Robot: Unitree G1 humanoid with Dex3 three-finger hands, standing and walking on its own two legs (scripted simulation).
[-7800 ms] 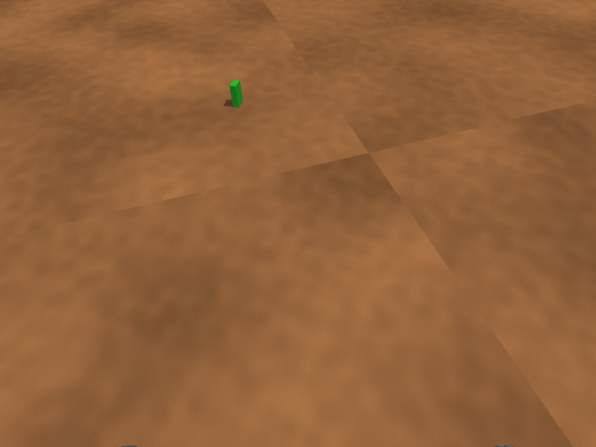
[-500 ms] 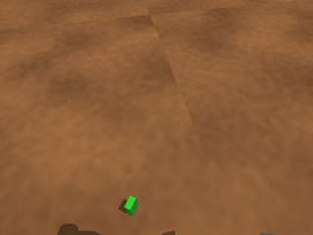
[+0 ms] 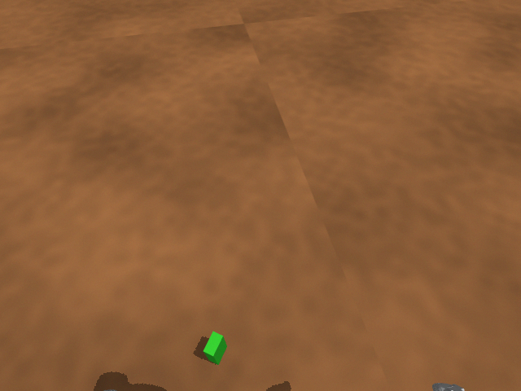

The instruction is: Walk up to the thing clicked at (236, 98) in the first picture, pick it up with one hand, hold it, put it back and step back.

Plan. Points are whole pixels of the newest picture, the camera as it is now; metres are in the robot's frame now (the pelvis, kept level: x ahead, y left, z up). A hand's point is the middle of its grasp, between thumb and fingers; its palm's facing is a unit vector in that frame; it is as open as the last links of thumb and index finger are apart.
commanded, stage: stand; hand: left
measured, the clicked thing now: (215, 348) +0.33 +0.19 -0.71
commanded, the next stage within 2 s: go down in 1.48 s
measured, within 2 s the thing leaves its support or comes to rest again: neither
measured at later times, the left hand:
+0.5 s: hand out of the picture +0.07 +0.25 -0.16, palm faces -0.02 -0.94 -0.34, open 7.4 cm
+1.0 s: hand out of the picture +0.06 +0.25 -0.16, palm faces -0.03 -0.94 -0.34, open 7.4 cm
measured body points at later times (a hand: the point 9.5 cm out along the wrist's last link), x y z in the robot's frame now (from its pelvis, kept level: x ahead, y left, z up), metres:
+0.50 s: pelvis -0.01 +0.00 +0.00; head +0.00 +0.00 +0.45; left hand +0.07 +0.30 -0.13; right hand +0.08 -0.30 -0.13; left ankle -0.01 +0.12 -0.75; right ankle -0.04 -0.12 -0.75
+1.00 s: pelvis -0.01 +0.00 +0.00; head +0.00 +0.00 +0.45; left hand +0.06 +0.30 -0.13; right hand +0.06 -0.30 -0.13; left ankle -0.01 +0.12 -0.75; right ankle -0.04 -0.12 -0.75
